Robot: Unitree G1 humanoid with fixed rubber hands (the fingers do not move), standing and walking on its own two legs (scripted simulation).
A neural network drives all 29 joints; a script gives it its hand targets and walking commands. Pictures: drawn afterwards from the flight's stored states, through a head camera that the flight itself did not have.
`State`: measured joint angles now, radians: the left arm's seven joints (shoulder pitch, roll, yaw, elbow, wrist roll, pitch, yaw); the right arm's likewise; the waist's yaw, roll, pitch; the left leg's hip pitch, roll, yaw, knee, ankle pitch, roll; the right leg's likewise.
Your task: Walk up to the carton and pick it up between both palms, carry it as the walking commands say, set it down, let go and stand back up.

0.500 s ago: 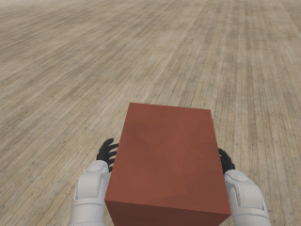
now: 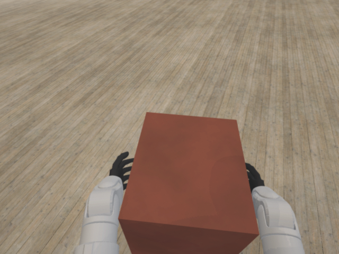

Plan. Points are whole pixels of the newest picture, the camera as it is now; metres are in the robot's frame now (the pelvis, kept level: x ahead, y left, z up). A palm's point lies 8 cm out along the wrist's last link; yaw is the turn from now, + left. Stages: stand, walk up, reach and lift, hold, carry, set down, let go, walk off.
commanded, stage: hold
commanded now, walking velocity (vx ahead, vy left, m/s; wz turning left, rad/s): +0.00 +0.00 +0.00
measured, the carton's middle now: (184, 190) +0.30 +0.00 -0.03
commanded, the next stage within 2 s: carry in 0.76 s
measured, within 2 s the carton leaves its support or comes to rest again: neither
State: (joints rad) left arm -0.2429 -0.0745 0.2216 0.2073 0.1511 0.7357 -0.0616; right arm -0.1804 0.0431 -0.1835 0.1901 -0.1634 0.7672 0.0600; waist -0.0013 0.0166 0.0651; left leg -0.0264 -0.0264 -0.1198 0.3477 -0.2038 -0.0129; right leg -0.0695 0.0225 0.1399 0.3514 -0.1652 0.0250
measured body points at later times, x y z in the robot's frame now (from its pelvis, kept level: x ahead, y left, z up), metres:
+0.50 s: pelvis +0.01 +0.01 +0.00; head -0.02 +0.00 +0.45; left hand +0.30 +0.17 +0.03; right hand +0.28 -0.17 +0.02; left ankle +0.00 +0.13 -0.75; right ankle +0.03 -0.14 -0.75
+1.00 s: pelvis -0.02 -0.01 -0.02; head -0.04 -0.01 +0.43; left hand +0.28 +0.15 +0.07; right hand +0.26 -0.18 +0.05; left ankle +0.00 +0.13 -0.75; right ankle +0.03 -0.13 -0.75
